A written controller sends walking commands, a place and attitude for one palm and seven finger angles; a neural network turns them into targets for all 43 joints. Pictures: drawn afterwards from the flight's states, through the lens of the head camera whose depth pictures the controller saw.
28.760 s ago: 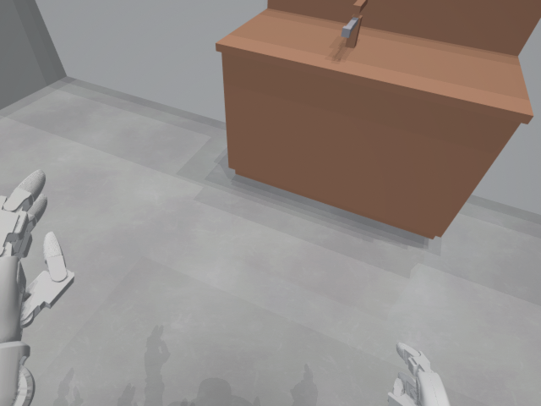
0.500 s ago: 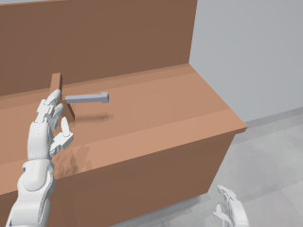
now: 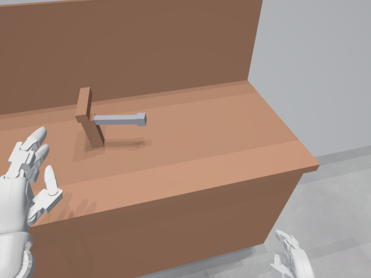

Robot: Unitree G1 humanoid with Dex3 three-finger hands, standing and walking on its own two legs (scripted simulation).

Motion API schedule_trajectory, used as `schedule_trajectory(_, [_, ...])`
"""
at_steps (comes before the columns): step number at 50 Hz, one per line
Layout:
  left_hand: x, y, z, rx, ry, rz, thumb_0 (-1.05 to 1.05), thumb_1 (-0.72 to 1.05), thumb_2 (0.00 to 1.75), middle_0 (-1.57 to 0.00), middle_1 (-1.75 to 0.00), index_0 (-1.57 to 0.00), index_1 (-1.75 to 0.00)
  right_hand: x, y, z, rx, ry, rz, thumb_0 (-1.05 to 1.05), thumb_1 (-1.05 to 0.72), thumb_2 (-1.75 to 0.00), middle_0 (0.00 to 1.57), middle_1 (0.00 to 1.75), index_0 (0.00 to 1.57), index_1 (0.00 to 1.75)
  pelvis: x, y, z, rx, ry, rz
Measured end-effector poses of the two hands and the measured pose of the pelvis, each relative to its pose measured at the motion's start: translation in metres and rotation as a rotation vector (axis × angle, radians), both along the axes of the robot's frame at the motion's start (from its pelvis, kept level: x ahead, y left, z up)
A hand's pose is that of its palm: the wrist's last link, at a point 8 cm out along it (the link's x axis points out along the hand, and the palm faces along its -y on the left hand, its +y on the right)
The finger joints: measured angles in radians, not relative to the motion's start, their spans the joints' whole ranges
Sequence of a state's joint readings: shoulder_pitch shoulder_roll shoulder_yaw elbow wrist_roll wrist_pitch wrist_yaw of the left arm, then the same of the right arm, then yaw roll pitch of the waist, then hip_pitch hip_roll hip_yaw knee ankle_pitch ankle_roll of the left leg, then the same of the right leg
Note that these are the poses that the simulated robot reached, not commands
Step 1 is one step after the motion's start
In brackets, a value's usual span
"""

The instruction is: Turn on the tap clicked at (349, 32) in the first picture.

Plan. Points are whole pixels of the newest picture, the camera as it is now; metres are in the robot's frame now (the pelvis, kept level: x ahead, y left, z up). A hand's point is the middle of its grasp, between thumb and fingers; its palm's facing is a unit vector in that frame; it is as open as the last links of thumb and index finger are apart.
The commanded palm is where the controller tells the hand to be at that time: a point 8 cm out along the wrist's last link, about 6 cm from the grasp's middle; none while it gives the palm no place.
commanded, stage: draw the hand back beside the body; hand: left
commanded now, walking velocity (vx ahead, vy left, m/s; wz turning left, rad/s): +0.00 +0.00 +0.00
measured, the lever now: (141, 119) +0.51 +0.21 +0.06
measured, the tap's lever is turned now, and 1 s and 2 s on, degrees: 77 77 77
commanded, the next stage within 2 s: step back with the hand held close in 0.16 s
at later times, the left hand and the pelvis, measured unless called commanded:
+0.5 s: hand (68, 195) +0.19 +0.23 +0.15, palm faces +0.37 -0.83 -0.41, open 7.4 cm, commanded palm +0.14 +0.27 +0.17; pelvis -0.02 -0.01 +0.00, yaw +0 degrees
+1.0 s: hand (35, 232) +0.13 +0.26 +0.14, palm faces +0.38 -0.82 -0.42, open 7.4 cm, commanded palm +0.08 +0.30 +0.17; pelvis -0.08 +0.02 -0.02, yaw +0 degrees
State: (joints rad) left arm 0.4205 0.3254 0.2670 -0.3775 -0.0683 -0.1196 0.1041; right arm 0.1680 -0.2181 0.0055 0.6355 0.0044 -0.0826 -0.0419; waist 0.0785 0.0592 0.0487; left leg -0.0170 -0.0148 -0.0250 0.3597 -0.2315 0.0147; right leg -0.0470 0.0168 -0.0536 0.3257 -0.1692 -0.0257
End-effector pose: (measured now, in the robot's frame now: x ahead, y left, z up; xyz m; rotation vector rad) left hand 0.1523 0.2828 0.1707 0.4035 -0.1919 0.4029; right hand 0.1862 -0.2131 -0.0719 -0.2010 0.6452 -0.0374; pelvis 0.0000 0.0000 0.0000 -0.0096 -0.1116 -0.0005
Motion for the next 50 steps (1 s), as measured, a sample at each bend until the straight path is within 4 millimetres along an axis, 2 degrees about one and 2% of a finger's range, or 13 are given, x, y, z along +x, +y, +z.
schedule_trajectory(8, [0.003,-0.007,-0.007,-0.032,0.006,0.01,0.01,0.89,0.9,-0.21,-0.3,-0.2,-0.3,-0.001,-0.002,-0.001,0.004,-0.011,0.005,0.02,-0.91,-0.9,0.2,0.3,0.2,0.3,-0.005,-0.007,0.0,0.004,-0.002,0.004])
schedule_trajectory(16, [0.003,-0.017,-0.001,-0.008,-0.01,-0.024,0.01,0.89,0.9,-0.21,-0.3,-0.21,-0.3,-0.009,-0.01,-0.001,0.008,-0.015,-0.015,0.02,-0.91,-0.9,0.2,0.3,0.2,0.3,-0.007,-0.012,-0.001,0.002,-0.003,-0.001])
schedule_trajectory(20, [0.005,-0.012,0.008,0.049,-0.031,-0.02,0.01,0.89,0.9,-0.21,-0.3,-0.21,-0.3,-0.016,-0.016,-0.005,0.0,0.017,-0.028,0.02,-0.91,-0.9,0.2,0.3,0.2,0.3,-0.014,-0.013,-0.002,-0.006,0.037,0.0])
schedule_trajectory(24, [0.004,-0.011,0.001,0.067,0.016,-0.036,0.01,0.89,0.9,-0.21,-0.3,-0.21,-0.3,-0.029,-0.022,-0.01,-0.014,0.055,-0.058,0.02,-0.91,-0.9,0.2,0.3,0.2,0.3,-0.021,-0.009,-0.003,-0.004,0.072,-0.007])
schedule_trajectory(31, [-0.012,-0.012,-0.01,0.083,0.097,-0.075,0.01,0.89,0.9,-0.21,-0.3,-0.21,-0.3,-0.056,-0.026,-0.016,-0.039,0.106,-0.116,0.02,-0.91,-0.9,0.2,0.3,0.2,0.3,-0.034,0.0,-0.006,0.009,0.096,-0.01])
schedule_trajectory(40, [-0.038,0.004,-0.002,0.122,0.016,-0.045,0.01,0.89,0.9,-0.21,-0.3,-0.21,-0.3,-0.079,-0.016,-0.017,-0.053,0.098,-0.109,0.02,-0.91,-0.9,0.2,0.3,0.2,0.3,-0.06,0.007,-0.012,0.003,0.104,-0.006])
schedule_trajectory(50, [-0.058,0.014,-0.014,0.096,-0.013,-0.047,0.01,0.89,0.9,-0.21,-0.3,-0.21,-0.3,-0.104,-0.003,-0.02,-0.078,0.102,-0.098,0.02,-0.91,-0.9,0.2,0.3,0.2,0.3,-0.081,0.018,-0.02,-0.018,0.111,-0.001])
